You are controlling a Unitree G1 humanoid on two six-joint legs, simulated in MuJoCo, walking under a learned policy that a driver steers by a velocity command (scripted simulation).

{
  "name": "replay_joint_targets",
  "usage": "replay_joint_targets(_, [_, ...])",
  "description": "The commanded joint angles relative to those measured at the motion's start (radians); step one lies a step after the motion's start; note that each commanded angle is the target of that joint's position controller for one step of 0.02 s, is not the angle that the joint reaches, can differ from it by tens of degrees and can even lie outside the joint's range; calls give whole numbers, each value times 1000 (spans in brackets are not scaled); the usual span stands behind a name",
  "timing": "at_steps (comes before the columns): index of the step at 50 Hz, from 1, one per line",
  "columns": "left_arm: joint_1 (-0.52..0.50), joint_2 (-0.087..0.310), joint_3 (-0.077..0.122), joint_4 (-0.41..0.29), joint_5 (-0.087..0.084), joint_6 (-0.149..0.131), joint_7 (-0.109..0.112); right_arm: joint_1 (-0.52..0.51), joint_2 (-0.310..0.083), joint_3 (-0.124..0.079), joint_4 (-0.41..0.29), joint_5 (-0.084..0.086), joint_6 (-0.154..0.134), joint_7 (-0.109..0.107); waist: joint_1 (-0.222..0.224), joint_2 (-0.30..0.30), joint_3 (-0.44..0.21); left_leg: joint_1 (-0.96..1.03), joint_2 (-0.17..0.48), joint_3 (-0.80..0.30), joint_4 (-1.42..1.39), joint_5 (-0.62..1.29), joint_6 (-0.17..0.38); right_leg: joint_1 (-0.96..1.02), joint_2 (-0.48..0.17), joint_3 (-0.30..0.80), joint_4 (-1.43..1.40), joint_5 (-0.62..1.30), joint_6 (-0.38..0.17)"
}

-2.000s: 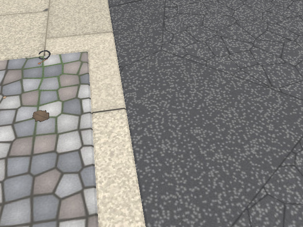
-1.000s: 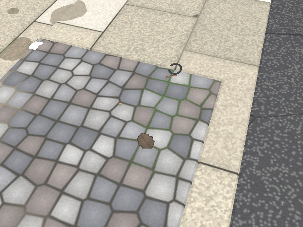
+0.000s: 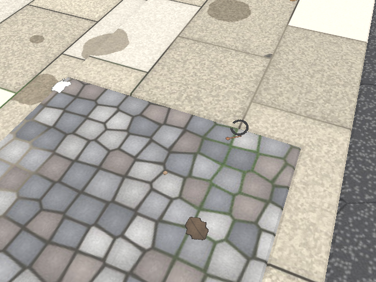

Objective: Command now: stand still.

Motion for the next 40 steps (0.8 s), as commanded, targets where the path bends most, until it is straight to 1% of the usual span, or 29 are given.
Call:
replay_joint_targets(1, [46,103,18,-15,-1,-4,3,8,-91,-17,-17,2,-5,-6,2,6,-31,129,35,-37,-47,228,39,-95,-28,27,-113,172,-24])
replay_joint_targets(16, [87,76,14,26,1,0,7,-8,-80,-11,75,4,8,-12,-5,-3,4,128,33,-32,-70,176,30,-89,-16,16,-141,141,-21])
replay_joint_targets(17, [112,70,14,39,-1,1,8,10,-70,-8,91,4,9,-12,-4,-8,-18,134,16,-15,-66,62,31,-80,-8,10,-150,30,-28])
replay_joint_targets(18, [122,88,21,42,-8,4,11,17,-77,-12,98,10,11,-12,-3,-25,1,106,-12,14,-36,-131,36,-96,-8,21,-157,-134,-50])
replay_joint_targets(19, [119,113,29,34,-14,5,13,14,-83,-15,98,14,8,-12,0,-50,41,39,-30,30,-9,-296,43,-118,-29,61,-177,-300,-81])
replay_joint_targets(20, [130,128,35,26,-20,1,16,-10,-82,-15,88,15,-1,-11,12,-69,87,-41,-32,32,25,-367,49,-128,-74,126,-216,-427,-114])
replay_joint_targets(21, [166,152,43,26,-27,-9,15,-46,-64,-11,71,18,-18,-5,31,-108,117,-118,-32,45,94,-336,50,-103,-147,232,-273,-501,-155])
replay_joint_targets(22, [182,187,56,27,-32,-21,14,-71,-39,-5,57,23,-37,4,37,-169,141,-178,-29,70,199,-232,49,-74,-247,366,-344,-532,-206])
replay_joint_targets(23, [172,199,64,23,-33,-32,13,-90,-34,-2,47,25,-54,14,36,-180,171,-219,14,37,267,-189,62,-80,-319,453,-376,-499,-245])
replay_joint_targets(24, [155,183,61,14,-27,-42,9,-91,-39,-4,41,30,-68,22,24,-168,178,-248,39,18,288,-212,77,-64,-336,463,-373,-424,-251])
replay_joint_targets(25, [134,169,60,3,-27,-50,4,-80,-43,-5,41,36,-78,28,9,-154,172,-241,50,17,242,-243,89,-43,-321,422,-353,-347,-234])
replay_joint_targets(26, [105,164,59,-7,-34,-51,-2,-48,-44,-7,51,41,-85,32,-17,-142,157,-158,44,35,133,-230,99,-58,-283,350,-321,-287,-202])
replay_joint_targets(27, [69,165,60,-19,-40,-48,-7,26,-44,-12,84,41,-89,33,-57,-126,130,15,10,78,8,-146,98,-128,-223,257,-273,-228,-167])
replay_joint_targets(28, [63,162,59,-27,-40,-47,-11,120,-61,-26,129,33,-87,33,-85,-100,85,187,-30,95,-21,-59,81,-199,-163,189,-197,-132,-143])
replay_joint_targets(29, [28,147,53,-45,-36,-52,-12,247,-100,-43,163,28,-85,32,-137,-11,40,329,37,-32,-82,-74,102,-284,-96,97,8,39,-103])
replay_joint_targets(30, [27,70,35,-80,-27,-65,-12,390,-221,-73,183,32,-87,30,-164,282,-29,493,266,-430,-257,-175,220,-477,34,-60,385,-11,-29])
replay_joint_targets(31, [0,68,35,-104,-41,-81,-11,412,-195,-54,185,13,-103,42,-157,290,-46,484,400,-738,-370,-270,320,-606,58,48,633,-210,-35])
replay_joint_targets(32, [-16,98,43,-113,-61,-92,-18,305,-131,-29,156,8,-117,42,-101,156,34,432,401,-669,-356,-292,300,-686,-14,105,749,-157,-68])
replay_joint_targets(33, [-14,100,43,-108,-63,-99,-25,229,-97,-15,127,8,-124,46,-71,98,52,393,351,-538,-357,-262,260,-695,-57,105,758,-50,-92])
replay_joint_targets(34, [-14,106,49,-103,-50,-103,-26,182,-93,-7,110,9,-124,51,-48,57,64,356,313,-433,-371,-173,226,-681,-89,93,706,39,-100])
replay_joint_targets(35, [-22,126,61,-102,-37,-102,-27,166,-75,3,103,8,-120,52,-35,51,66,327,276,-340,-380,-53,195,-642,-111,83,642,97,-97])
replay_joint_targets(36, [-20,122,65,-100,-33,-96,-32,183,-58,11,107,5,-112,51,-30,65,57,308,244,-268,-387,32,177,-600,-118,66,599,129,-87])
replay_joint_targets(37, [-24,104,65,-100,-32,-89,-37,212,-60,14,113,2,-107,46,-31,73,51,304,227,-220,-390,112,174,-587,-116,45,567,151,-74])
replay_joint_targets(38, [-46,90,63,-108,-29,-82,-40,236,-73,14,117,1,-102,39,-34,70,54,301,219,-186,-394,175,179,-594,-113,28,533,173,-58])
replay_joint_targets(40, [-142,70,54,-149,-24,-74,-40,251,-105,12,112,-3,-97,26,-46,56,78,276,216,-147,-412,241,188,-612,-107,11,404,230,-33])
Velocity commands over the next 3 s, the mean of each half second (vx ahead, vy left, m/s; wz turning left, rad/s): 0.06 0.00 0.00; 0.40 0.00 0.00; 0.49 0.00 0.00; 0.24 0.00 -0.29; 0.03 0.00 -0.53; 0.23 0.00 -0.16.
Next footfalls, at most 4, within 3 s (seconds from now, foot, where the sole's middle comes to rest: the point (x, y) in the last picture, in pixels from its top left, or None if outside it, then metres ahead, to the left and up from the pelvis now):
1.06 right None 0.47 -0.11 -0.77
1.62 left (169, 207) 0.80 0.12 -0.77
2.14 right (230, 210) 0.79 -0.13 -0.77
2.60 left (178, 190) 0.88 0.08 -0.77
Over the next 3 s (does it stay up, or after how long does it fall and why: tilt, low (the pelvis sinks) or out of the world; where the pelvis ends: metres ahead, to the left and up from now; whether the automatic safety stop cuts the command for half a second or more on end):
stays up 0.84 -0.07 0.00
